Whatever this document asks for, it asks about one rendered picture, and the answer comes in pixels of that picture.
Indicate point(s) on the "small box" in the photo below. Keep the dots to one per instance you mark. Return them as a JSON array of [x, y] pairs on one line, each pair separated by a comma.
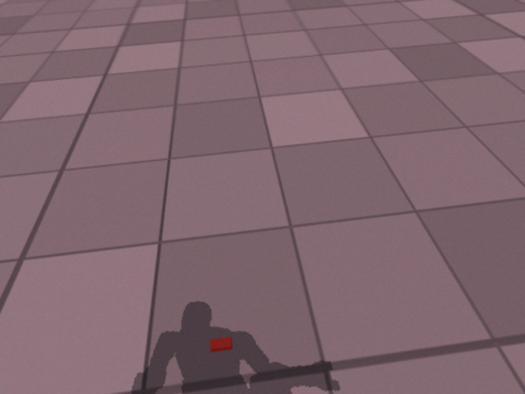
[[221, 344]]

